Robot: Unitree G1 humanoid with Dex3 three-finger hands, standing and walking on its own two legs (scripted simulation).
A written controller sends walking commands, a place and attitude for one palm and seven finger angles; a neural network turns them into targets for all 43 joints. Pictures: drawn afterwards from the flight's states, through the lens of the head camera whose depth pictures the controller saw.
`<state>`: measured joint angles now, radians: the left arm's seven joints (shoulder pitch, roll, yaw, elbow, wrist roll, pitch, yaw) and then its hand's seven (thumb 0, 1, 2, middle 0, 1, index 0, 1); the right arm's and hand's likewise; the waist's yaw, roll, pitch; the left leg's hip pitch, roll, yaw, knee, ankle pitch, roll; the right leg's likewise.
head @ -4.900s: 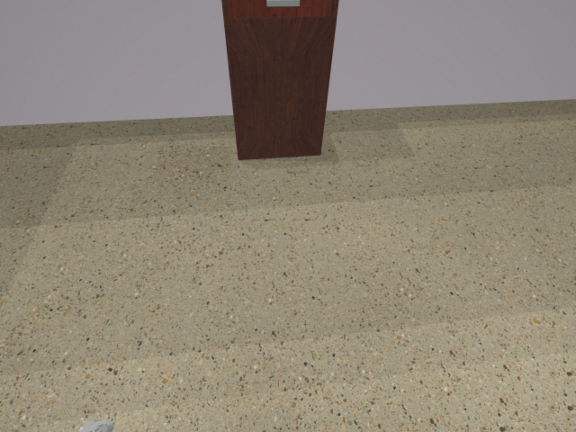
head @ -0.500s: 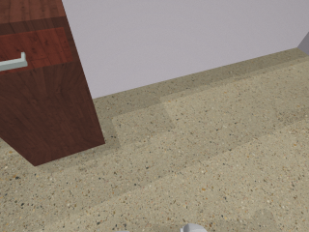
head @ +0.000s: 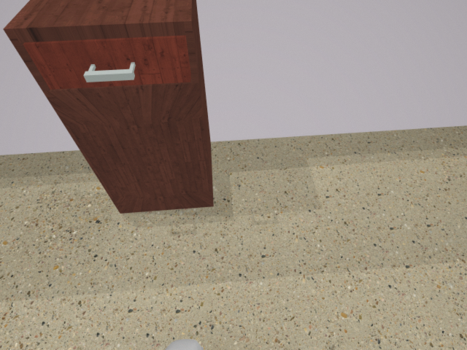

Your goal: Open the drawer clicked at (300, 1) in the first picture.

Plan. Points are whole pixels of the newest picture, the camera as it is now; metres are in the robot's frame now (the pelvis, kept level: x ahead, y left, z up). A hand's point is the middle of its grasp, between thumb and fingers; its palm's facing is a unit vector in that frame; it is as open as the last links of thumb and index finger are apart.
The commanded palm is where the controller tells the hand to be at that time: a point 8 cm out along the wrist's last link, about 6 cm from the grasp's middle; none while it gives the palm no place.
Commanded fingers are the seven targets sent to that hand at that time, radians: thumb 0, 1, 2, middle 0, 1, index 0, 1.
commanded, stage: turn to face it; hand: left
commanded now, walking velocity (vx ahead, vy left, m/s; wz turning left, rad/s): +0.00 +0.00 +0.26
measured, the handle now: (111, 71) +0.78 +0.39 +0.03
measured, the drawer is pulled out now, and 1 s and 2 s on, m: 0.00 0.00 0.00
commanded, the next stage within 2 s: take the last steps up to it in 0.02 s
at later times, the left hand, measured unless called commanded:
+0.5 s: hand out of the picture +0.07 +0.23 -0.16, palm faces +0.11 -0.97 -0.23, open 7.4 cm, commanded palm none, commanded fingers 0.00 0.90 0.90 -0.20 -0.30 -0.20 -0.30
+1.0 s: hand out of the picture +0.05 +0.21 -0.18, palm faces +0.28 -0.95 -0.16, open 7.3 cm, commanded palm none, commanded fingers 0.00 0.90 0.90 -0.20 -0.30 -0.20 -0.30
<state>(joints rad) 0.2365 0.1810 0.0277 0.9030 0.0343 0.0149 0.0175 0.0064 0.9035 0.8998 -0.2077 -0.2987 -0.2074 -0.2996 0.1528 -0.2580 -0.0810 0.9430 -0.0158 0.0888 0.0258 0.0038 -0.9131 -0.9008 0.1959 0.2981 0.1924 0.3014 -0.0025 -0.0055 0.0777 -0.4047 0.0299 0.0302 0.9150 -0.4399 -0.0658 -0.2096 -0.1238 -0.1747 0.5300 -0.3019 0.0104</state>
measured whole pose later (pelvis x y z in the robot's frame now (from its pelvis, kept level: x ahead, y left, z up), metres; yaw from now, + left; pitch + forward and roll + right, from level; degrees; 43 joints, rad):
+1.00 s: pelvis +0.18 +0.08 -0.02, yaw +10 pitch -1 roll -1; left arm 0.47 0.13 0.04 1.16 0.02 -0.04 0.01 0.01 0.91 0.90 -0.21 -0.30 -0.20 -0.30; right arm 0.16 -0.18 -0.04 1.01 -0.03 -0.04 0.02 0.00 -0.91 -0.90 0.20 0.30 0.19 0.30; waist 0.04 -0.01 0.07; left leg -0.39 0.07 0.12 0.59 -0.14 0.02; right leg -0.04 -0.11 -0.14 0.62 -0.48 0.04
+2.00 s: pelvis +0.24 +0.12 -0.01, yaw +7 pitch -1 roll +1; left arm 0.37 0.19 0.03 0.99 0.03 0.03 -0.01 0.01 0.91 0.90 -0.20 -0.30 -0.20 -0.30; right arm 0.30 -0.22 -0.01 0.94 -0.03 0.01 -0.02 0.00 -0.91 -0.90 0.20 0.30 0.20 0.30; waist 0.00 0.06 -0.01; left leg -0.23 0.03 0.11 0.61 -0.37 0.02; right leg -0.31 0.01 -0.07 0.62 -0.29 -0.06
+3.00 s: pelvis +0.26 +0.11 +0.00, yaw +8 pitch -1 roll +0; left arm 0.33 0.11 -0.01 1.13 0.01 -0.02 0.04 0.01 0.92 0.90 -0.20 -0.30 -0.20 -0.30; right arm 0.32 -0.12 0.02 1.14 -0.01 -0.01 -0.04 0.00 -0.91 -0.90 0.20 0.30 0.19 0.30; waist 0.00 0.01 0.02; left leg -0.14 0.03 0.05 0.44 -0.28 -0.01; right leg -0.19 0.04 -0.10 0.43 -0.23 -0.07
